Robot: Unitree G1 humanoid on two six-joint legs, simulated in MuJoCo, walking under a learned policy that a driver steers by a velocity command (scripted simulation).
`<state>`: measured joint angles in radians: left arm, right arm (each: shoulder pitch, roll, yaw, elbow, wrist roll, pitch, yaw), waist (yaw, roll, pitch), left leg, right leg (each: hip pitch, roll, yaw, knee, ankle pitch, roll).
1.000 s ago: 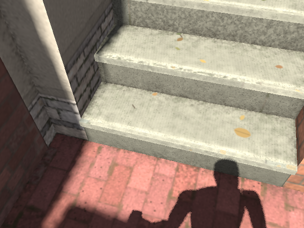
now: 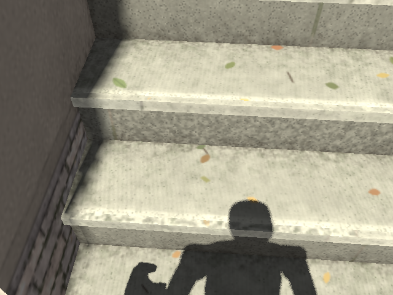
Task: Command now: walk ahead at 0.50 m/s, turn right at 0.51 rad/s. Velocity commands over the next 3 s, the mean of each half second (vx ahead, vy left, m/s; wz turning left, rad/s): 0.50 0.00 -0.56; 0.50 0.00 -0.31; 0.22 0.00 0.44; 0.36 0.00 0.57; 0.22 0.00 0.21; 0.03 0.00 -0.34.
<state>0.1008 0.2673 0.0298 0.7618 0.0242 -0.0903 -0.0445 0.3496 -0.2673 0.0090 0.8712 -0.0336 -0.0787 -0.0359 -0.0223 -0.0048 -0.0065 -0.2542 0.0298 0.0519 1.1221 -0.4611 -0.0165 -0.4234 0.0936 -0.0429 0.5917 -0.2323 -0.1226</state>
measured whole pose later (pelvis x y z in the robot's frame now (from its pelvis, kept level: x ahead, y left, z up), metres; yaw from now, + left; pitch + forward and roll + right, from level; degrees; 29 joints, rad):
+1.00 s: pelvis +0.44 -0.16 +0.20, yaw -28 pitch +2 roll -3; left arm -0.01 0.07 -0.09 0.58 -0.03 -0.02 -0.05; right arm 0.64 -0.11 -0.02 0.99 0.00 0.01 -0.08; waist -0.16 0.01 0.04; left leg 0.15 0.23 0.18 0.21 -0.36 -0.09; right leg -1.30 -0.20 -0.07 1.73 -0.28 0.02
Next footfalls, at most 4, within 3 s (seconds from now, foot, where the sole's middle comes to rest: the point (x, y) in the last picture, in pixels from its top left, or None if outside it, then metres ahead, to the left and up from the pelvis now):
0.42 left None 0.41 0.07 -0.57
1.04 right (370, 200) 0.60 -0.45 -0.38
1.76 left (231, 180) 0.67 -0.08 -0.38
2.14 right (269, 75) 0.90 -0.19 -0.19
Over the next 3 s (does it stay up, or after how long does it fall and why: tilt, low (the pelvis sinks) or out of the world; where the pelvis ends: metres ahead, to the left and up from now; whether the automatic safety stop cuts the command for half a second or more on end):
stays up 0.96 -0.06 0.60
